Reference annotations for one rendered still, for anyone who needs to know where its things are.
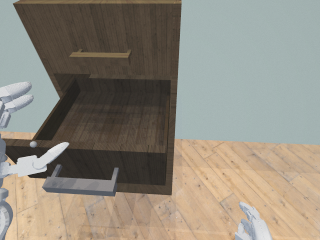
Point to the handle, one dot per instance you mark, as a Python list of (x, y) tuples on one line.
[(81, 186), (100, 59)]

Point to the cabinet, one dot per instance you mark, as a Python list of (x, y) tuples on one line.
[(147, 29)]

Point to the drawer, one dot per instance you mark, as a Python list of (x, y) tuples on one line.
[(109, 123)]

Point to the robot left forearm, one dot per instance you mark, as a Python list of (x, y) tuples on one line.
[(6, 213)]

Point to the robot left hand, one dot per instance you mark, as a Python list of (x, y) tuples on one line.
[(13, 98)]

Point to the robot right hand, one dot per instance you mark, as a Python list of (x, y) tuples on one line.
[(257, 229)]

